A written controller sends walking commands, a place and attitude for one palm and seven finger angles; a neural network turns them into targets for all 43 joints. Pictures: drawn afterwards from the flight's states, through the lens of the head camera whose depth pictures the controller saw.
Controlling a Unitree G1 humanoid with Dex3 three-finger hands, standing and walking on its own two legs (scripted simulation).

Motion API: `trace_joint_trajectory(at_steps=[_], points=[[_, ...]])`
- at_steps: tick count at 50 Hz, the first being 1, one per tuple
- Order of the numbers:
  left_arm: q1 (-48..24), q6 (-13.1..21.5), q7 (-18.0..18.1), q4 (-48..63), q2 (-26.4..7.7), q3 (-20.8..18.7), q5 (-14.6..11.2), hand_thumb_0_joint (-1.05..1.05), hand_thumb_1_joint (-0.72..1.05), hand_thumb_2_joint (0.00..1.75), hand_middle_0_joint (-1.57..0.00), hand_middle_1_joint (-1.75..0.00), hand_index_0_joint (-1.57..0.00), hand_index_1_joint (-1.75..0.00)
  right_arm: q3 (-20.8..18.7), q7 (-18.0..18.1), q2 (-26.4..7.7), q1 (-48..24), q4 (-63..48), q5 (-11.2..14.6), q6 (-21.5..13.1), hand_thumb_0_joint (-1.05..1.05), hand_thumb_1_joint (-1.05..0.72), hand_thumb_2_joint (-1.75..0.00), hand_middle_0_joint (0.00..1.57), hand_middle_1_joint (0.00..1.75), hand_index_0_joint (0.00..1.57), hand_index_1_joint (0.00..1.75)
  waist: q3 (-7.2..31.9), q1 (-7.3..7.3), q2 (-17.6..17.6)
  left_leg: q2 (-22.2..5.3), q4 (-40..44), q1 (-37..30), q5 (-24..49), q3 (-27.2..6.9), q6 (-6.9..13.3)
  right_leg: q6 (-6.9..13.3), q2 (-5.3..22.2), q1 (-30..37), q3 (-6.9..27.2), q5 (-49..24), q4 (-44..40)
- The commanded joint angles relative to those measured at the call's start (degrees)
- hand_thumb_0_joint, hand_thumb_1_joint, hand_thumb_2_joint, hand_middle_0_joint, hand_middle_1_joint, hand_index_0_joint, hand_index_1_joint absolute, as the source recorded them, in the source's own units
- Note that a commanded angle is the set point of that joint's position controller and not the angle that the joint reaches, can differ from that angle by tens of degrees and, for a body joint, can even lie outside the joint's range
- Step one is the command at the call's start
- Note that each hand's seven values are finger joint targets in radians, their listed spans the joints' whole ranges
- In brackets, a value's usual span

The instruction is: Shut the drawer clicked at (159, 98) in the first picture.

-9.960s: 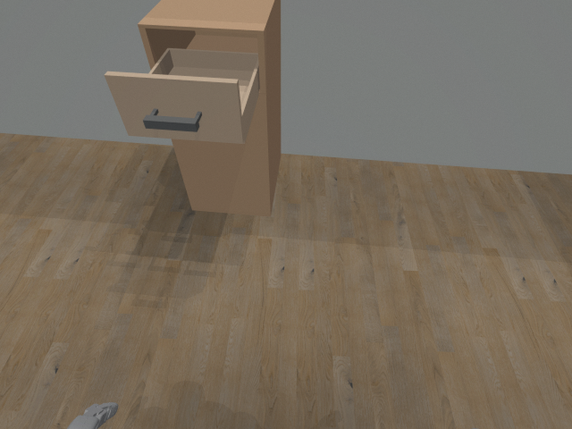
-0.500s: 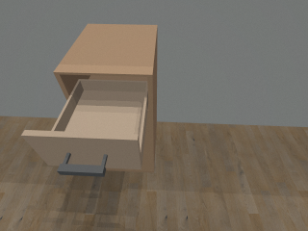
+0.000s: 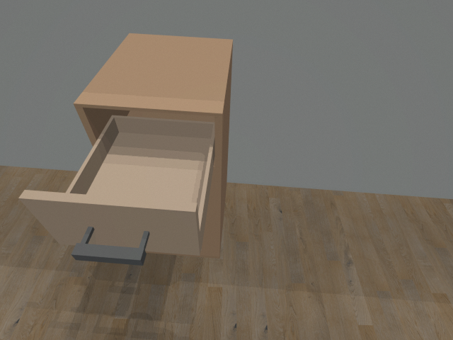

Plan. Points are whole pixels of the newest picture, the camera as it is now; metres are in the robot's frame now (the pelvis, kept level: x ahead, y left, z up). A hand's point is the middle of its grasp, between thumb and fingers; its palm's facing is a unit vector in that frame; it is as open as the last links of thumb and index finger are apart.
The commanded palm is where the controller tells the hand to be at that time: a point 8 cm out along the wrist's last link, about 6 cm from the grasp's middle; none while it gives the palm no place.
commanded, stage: come to a stop and stand still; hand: left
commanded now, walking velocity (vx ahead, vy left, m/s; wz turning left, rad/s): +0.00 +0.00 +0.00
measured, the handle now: (113, 244) +0.29 +0.25 -0.03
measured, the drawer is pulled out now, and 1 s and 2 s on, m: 0.29 0.29 0.27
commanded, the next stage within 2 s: look again from close up in 0.88 s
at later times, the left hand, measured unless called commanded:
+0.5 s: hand out of the picture -0.03 +0.22 -0.17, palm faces +0.00 -0.98 -0.19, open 7.3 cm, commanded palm none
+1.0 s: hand out of the picture -0.04 +0.23 -0.17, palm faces -0.01 -0.99 -0.17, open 7.3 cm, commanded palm none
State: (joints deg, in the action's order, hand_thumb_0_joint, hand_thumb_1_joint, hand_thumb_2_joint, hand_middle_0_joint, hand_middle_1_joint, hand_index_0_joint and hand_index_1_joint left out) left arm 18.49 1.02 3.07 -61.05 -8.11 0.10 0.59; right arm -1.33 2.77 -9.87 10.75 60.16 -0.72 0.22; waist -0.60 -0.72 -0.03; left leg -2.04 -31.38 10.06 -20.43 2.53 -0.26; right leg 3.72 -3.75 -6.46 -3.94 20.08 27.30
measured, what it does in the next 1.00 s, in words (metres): shifts its weight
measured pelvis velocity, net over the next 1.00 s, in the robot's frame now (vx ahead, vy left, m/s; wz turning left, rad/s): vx -0.03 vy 0.07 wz -0.05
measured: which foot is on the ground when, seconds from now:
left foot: down 0.00-1.00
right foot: down 0.00-1.00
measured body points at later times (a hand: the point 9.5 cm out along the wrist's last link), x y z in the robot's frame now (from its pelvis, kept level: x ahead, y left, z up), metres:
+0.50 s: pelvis -0.02 +0.05 +0.01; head -0.01 +0.06 +0.46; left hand -0.03 +0.28 -0.16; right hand -0.04 -0.17 -0.15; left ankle -0.04 +0.12 -0.73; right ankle -0.06 -0.07 -0.73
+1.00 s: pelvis -0.03 +0.07 +0.01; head -0.02 +0.07 +0.46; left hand -0.04 +0.28 -0.16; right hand -0.05 -0.14 -0.16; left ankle -0.04 +0.12 -0.73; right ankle -0.06 -0.07 -0.73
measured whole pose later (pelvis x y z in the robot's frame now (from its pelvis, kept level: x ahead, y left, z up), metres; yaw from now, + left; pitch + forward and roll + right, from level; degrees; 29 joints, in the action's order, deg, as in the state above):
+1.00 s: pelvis -0.03 +0.07 +0.01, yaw -3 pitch -1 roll +0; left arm 19.0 -0.4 2.8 -64.6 -6.5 0.5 0.6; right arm 0.2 2.4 -7.3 17.1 65.7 -0.9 -1.1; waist -1.3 0.0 0.1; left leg 4.4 -23.5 8.0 -14.8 7.7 6.2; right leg -2.4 2.6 -8.7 1.0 16.8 26.8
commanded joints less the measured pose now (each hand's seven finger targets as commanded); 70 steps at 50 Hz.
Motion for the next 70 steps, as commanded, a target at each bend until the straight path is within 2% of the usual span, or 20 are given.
trace_joint_trajectory(at_steps=[1, 2, 4, 11, 13, 20, 26, 31, 33, 37, 42, 45, 49, 57, 66, 70], points=[[3.1, 0.25, 0.25, 1.96, -6.83, -1.46, 0.22, 0.0, 0.9, 0.9, -0.2, -0.3, -0.2, -0.3, -0.31, -0.05, -4.78, 4.92, -0.24, -0.03, -0.53, 0.0, -0.9, -0.9, 0.2, 0.3, 0.2, 0.3, -1.98, 1.49, -1.47, -3.97, 4.49, -2.06, 20.59, -2.86, 2.39, -2.3, 9.69, -2.8, 7.41, -29.61, -4.02], [3.02, 0.18, 0.21, 2.19, -6.66, -1.36, 0.42, 0.0, 0.9, 0.9, -0.2, -0.3, -0.2, -0.3, -0.22, -0.19, -4.84, 4.99, -0.15, -0.03, -0.8, 0.0, -0.9, -0.9, 0.2, 0.3, 0.2, 0.3, -1.61, 1.33, -2.09, -4.26, 5.02, -2.89, 23.24, -3.23, 2.69, -2.12, 9.16, -2.87, 7.22, -27.36, -4.04], [3.14, 0.1, 0.05, 1.81, -6.41, -1.25, 0.23, 0.0, 0.9, 0.9, -0.2, -0.3, -0.2, -0.3, -0.01, -0.19, -5.23, 4.39, 0.04, -0.22, -0.9, 0.0, -0.9, -0.9, 0.2, 0.3, 0.2, 0.3, -1.99, 1.08, -1.4, -4.41, 5.91, -2.79, 22.15, -3.85, 2.94, -1.89, 9.02, -3.24, 7.27, -23.25, -4.53], [3.06, 0.01, -0.16, 1.21, -6.28, -0.98, 0.15, 0.0, 0.9, 0.9, -0.2, -0.3, -0.2, -0.3, 0.42, -0.43, -5.48, 4.87, 1.25, -0.16, -1.24, 0.0, -0.9, -0.9, 0.2, 0.3, 0.2, 0.3, -3.01, 0.66, 1.65, -4.22, 9.1, -1.43, 18.72, -4.89, 3.45, -2.01, 9.28, -2.8, 7.22, -18.08, -4.92], [3.1, -0.08, -0.22, 0.98, -6.35, -0.93, 0.1, 0.0, 0.9, 0.9, -0.2, -0.3, -0.2, -0.3, 0.66, -0.49, -5.54, 5.03, 1.77, -0.18, -1.38, 0.0, -0.9, -0.9, 0.2, 0.3, 0.2, 0.3, -3.36, 0.47, 0.48, -4.22, 9.81, -1.37, 18.61, -4.98, 3.59, -2.05, 9.22, -2.92, 7.14, -16.46, -4.9], [3.53, -0.35, -0.28, -0.25, -5.85, -0.71, -0.01, 0.0, 0.9, 0.9, -0.2, -0.3, -0.2, -0.3, 1.04, -0.51, -5.59, 6.86, 3.3, -0.12, -1.59, 0.0, -0.9, -0.9, 0.2, 0.3, 0.2, 0.3, -3.71, 0.39, -0.07, -4.37, 11.85, -1.36, 17.3, -5.48, 3.96, -2.38, 9.26, -3.23, 6.65, -13.45, -4.58], [3.95, -0.69, -0.29, -1.08, -4.89, -0.47, 0.04, 0.0, 0.9, 0.9, -0.2, -0.3, -0.2, -0.3, 1.15, -0.42, -5.17, 8.66, 4.32, -0.05, -1.63, 0.0, -0.9, -0.9, 0.2, 0.3, 0.2, 0.3, -5.27, 0.49, -0.94, -4.94, 14.47, -0.12, 13.2, -6.36, 4.07, -2.67, 8.95, -4.44, 6.15, -10.48, -4.17], [4.47, -0.8, -0.24, -1.82, -4.05, -0.34, 0.08, 0.0, 0.9, 0.9, -0.2, -0.3, -0.2, -0.3, 1.02, -0.26, -4.78, 9.87, 4.78, 0.01, -1.79, 0.0, -0.9, -0.9, 0.2, 0.3, 0.2, 0.3, -4.59, 0.61, -0.68, -5.2, 15.03, -0.84, 13.78, -6.83, 4.13, -2.86, 8.92, -4.98, 5.97, -10.64, -3.53], [4.5, -0.89, -0.16, -1.87, -3.8, -0.36, 0.08, 0.0, 0.9, 0.9, -0.2, -0.3, -0.2, -0.3, 0.97, -0.1, -4.79, 10.58, 4.83, 0.05, -1.88, 0.0, -0.9, -0.9, 0.2, 0.3, 0.2, 0.3, -3.69, 0.78, -0.61, -5.51, 14.68, -2.19, 17.49, -6.79, 4.02, -2.96, 8.73, -5.26, 5.78, -11.18, -2.71], [4.87, -1.04, 0.0, -2.27, -3.31, -0.4, 0.1, 0.0, 0.9, 0.9, -0.2, -0.3, -0.2, -0.3, 0.83, 0.06, -4.45, 11.29, 5.09, 0.14, -1.88, 0.0, -0.9, -0.9, 0.2, 0.3, 0.2, 0.3, -3.85, 0.81, -0.93, -5.87, 14.76, -2.9, 19.77, -6.96, 3.8, -3.26, 8.53, -6.14, 5.49, -10.58, -2.21], [5.41, -1.1, 0.09, -2.53, -2.89, -0.39, 0.15, 0.0, 0.9, 0.9, -0.2, -0.3, -0.2, -0.3, 0.72, 0.15, -3.99, 11.48, 5.14, 0.17, -1.85, 0.0, -0.9, -0.9, 0.2, 0.3, 0.2, 0.3, -4.04, 0.83, -0.52, -5.81, 14.81, -2.91, 19.66, -7.11, 3.61, -3.22, 8.59, -6.61, 6.04, -10.82, -2.24], [5.65, -1.06, 0.11, -2.74, -2.43, -0.48, 0.2, 0.0, 0.9, 0.9, -0.2, -0.3, -0.2, -0.3, 0.67, 0.04, -3.71, 11.14, 5.14, 0.08, -1.75, 0.0, -0.9, -0.9, 0.2, 0.3, 0.2, 0.3, -5.23, 0.77, 0.77, -5.67, 15.25, -1.49, 15.46, -7.01, 3.65, -3.2, 8.79, -6.87, 6.39, -10.44, -2.73], [5.65, -1.05, 0.05, -2.61, -2.31, -0.52, 0.35, 0.0, 0.9, 0.9, -0.2, -0.3, -0.2, -0.3, 0.57, -0.09, -3.57, 10.98, 4.95, 0.06, -1.7, 0.0, -0.9, -0.9, 0.2, 0.3, 0.2, 0.3, -5.99, 0.81, 0.2, -5.58, 16.18, -0.49, 11.75, -7.25, 3.61, -3.22, 8.74, -7.48, 6.58, -10.22, -2.88], [5.96, -0.72, 0.04, -2.74, -2.68, -0.49, 0.3, 0.0, 0.9, 0.9, -0.2, -0.3, -0.2, -0.3, 0.62, -0.17, -3.23, 10.92, 4.81, 0.23, -1.83, 0.0, -0.9, -0.9, 0.2, 0.3, 0.2, 0.3, -4.33, 0.98, 0.79, -4.82, 14.16, -2.23, 15.84, -5.88, 3.74, -2.98, 9.04, -7.14, 7.48, -12.73, -3.59], [6.05, -0.59, -0.01, -2.95, -2.43, -0.5, 0.31, 0.0, 0.9, 0.9, -0.2, -0.3, -0.2, -0.3, 0.74, -0.16, -2.9, 10.87, 5.06, 0.25, -1.84, 0.0, -0.9, -0.9, 0.2, 0.3, 0.2, 0.3, -4.66, 0.94, 0.08, -4.83, 14.25, -1.96, 14.26, -5.73, 3.67, -2.77, 9.13, -7.21, 7.81, -12.58, -4.34], [6.15, -0.41, -0.01, -2.98, -2.53, -0.47, 0.3, 0.0, 0.9, 0.9, -0.2, -0.3, -0.2, -0.3, 0.74, -0.21, -2.74, 11.06, 5.12, 0.23, -1.85, 0.0, -0.9, -0.9, 0.2, 0.3, 0.2, 0.3, -4.02, 1.07, 1.18, -4.52, 13.32, -2.39, 15.33, -5.31, 3.66, -2.56, 9.25, -7.06, 8.38, -13.73, -4.54]])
